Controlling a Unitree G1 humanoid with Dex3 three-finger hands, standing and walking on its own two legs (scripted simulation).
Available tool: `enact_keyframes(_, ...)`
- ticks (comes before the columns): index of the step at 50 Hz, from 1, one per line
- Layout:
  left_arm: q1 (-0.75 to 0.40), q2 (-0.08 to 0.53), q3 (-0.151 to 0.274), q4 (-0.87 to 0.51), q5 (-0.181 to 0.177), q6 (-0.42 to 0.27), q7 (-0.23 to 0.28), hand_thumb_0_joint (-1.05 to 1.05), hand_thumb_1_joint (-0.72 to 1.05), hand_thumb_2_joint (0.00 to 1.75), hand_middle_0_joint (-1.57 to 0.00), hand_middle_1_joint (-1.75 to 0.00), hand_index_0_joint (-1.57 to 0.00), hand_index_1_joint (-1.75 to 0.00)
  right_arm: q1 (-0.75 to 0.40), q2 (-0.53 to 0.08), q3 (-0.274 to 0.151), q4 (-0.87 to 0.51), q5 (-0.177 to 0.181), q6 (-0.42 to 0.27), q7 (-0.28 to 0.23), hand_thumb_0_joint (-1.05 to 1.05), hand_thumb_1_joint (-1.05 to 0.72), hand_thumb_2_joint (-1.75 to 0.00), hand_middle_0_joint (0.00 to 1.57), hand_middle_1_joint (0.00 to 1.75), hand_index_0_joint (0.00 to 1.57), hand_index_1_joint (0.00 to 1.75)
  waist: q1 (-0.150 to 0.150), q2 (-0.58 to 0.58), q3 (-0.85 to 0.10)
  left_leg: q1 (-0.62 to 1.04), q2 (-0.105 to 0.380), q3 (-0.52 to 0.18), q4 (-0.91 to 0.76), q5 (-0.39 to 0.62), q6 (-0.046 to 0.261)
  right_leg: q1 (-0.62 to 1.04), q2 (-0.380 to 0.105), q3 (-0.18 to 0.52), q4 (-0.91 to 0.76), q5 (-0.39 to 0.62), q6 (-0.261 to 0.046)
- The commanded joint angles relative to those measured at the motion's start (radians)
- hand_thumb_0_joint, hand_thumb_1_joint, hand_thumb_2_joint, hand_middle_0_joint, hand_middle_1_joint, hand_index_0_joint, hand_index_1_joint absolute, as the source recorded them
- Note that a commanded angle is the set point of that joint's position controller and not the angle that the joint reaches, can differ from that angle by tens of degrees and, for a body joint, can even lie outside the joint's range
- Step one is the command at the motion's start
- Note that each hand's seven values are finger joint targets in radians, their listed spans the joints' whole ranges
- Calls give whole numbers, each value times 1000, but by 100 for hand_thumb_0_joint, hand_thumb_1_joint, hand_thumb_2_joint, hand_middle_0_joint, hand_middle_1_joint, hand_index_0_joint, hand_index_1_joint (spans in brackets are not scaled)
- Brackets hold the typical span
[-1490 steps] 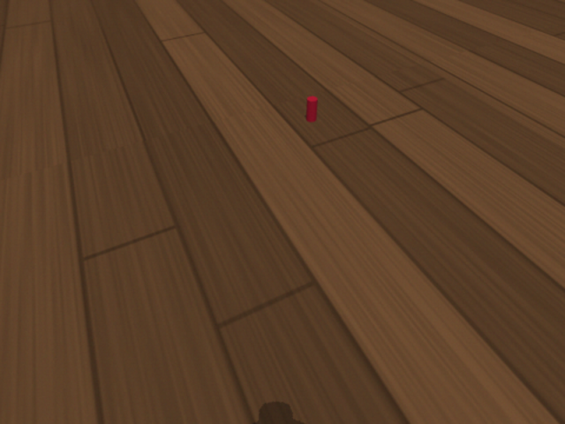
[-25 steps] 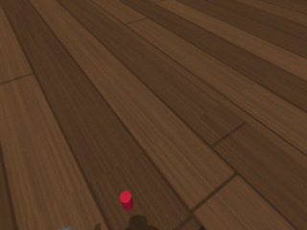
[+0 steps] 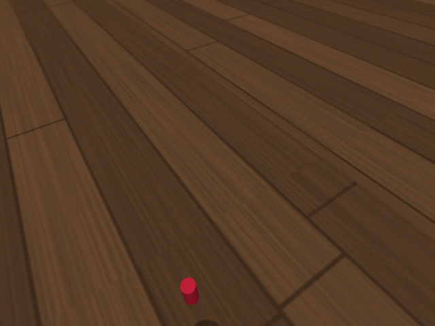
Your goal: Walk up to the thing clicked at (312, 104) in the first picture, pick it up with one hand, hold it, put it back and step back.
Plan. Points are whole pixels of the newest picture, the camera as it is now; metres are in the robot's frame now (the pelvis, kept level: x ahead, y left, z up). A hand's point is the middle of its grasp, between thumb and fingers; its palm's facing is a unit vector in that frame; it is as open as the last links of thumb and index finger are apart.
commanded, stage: stand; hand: left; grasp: from the side
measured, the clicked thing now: (189, 291) +0.42 +0.17 -0.71
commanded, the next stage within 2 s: step back in 1.38 s
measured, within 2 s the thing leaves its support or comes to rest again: neither
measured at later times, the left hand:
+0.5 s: hand out of the picture +0.06 +0.24 -0.16, palm faces -0.02 -0.94 -0.34, open 7.4 cm
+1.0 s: hand out of the picture +0.10 +0.23 -0.15, palm faces -0.03 -0.94 -0.34, open 7.4 cm
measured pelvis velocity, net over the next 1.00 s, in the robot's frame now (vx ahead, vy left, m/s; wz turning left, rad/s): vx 0.03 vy -0.01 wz -0.01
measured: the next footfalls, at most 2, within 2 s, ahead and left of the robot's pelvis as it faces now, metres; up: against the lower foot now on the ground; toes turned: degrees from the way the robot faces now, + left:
none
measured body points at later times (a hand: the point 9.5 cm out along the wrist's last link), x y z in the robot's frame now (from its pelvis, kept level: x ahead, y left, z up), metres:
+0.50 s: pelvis +0.00 -0.01 +0.00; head +0.00 -0.02 +0.45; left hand +0.06 +0.29 -0.13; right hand +0.05 -0.30 -0.14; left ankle +0.03 +0.12 -0.74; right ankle +0.02 -0.14 -0.74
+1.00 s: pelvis +0.03 -0.01 +0.00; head +0.04 -0.02 +0.45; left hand +0.11 +0.28 -0.13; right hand +0.09 -0.31 -0.14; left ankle +0.03 +0.12 -0.74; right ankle +0.02 -0.14 -0.74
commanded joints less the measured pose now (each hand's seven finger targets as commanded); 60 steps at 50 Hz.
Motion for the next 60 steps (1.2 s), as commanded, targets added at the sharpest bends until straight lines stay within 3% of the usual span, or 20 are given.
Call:
enact_keyframes(1,-50,202,33,-37,0,-24,10,0,90,90,-20,-30,-20,-30,-54,-201,-38,-51,-1,-15,-11,0,-90,-90,20,30,20,30,-1,-17,-1,-45,102,-123,-128,-85,18,-20,-69,95,-106,-63,-33)
enact_keyframes(4,-54,207,34,-27,0,-27,9,0,90,90,-20,-30,-20,-30,-54,-201,-37,-44,1,-14,-8,0,-90,-90,20,30,20,30,-4,-32,-16,-24,102,-117,-117,-55,20,-16,-78,104,-119,-63,-33)
enact_keyframes(13,-60,216,36,-8,-4,-22,4,0,90,90,-20,-30,-20,-30,-52,-211,-29,-27,2,-11,-8,0,-90,-90,20,30,20,30,-1,-1,-7,-50,108,-116,-132,-94,17,-12,-74,107,-123,-71,-37)
enact_keyframes(15,-57,224,38,-7,-3,-21,3,0,90,90,-20,-30,-20,-30,-47,-218,-30,-26,3,-10,-7,0,-90,-90,20,30,20,30,-2,-12,7,-57,106,-117,-136,-126,15,-29,-71,110,-128,-111,-36)
enact_keyframes(20,-68,218,37,-10,-7,-25,2,0,90,90,-20,-30,-20,-30,-39,-215,-26,-24,1,-14,-7,0,-90,-90,20,30,20,30,-8,-16,-35,-21,112,-107,-118,-31,18,-8,-83,118,-129,-37,-40)
enact_keyframes(39,-93,215,40,-14,-12,-23,-1,0,90,90,-20,-30,-20,-30,-54,-227,-21,-16,4,-19,-10,0,-90,-90,20,30,20,30,-8,-9,-42,10,125,-98,-126,40,11,17,-82,110,-129,38,-37)
enact_keyframes(44,-92,214,40,-17,-13,-25,-1,0,90,90,-20,-30,-20,-30,-57,-231,-21,-13,6,-23,-12,0,-90,-90,20,30,20,30,-7,-7,-67,26,129,-92,-123,105,10,45,-85,107,-119,125,-36)
enact_keyframes(47,-98,220,41,-22,-14,-27,1,0,90,90,-20,-30,-20,-30,-59,-233,-22,-17,7,-24,-13,0,-90,-90,20,30,20,30,-10,-21,-98,60,136,-86,-105,194,15,61,-91,104,-111,206,-37)
enact_keyframes(54,-109,216,40,-22,-16,-21,-1,0,90,90,-20,-30,-20,-30,-66,-234,-20,-13,6,-23,-14,0,-90,-90,20,30,20,30,-10,-7,-68,37,133,-85,-129,157,4,59,-86,101,-118,155,-34)
enact_keyframes(60,-100,214,39,-24,-16,-22,-1,0,90,90,-20,-30,-20,-30,-71,-236,-20,-16,8,-25,-14,0,-90,-90,20,30,20,30,-8,-13,-74,49,133,-80,-125,184,7,64,-87,99,-121,192,-34)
